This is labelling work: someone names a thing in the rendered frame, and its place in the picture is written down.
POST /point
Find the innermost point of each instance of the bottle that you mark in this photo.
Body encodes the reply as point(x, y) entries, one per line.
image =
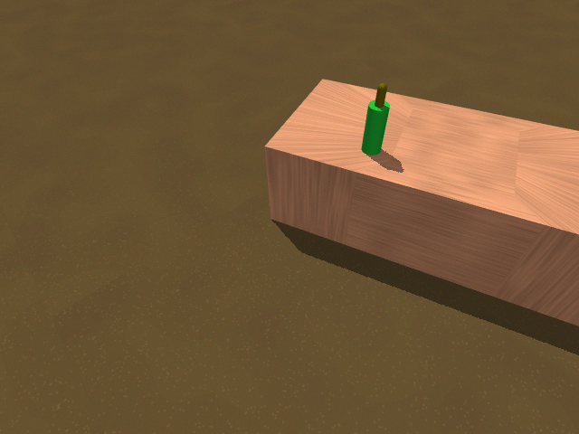
point(376, 118)

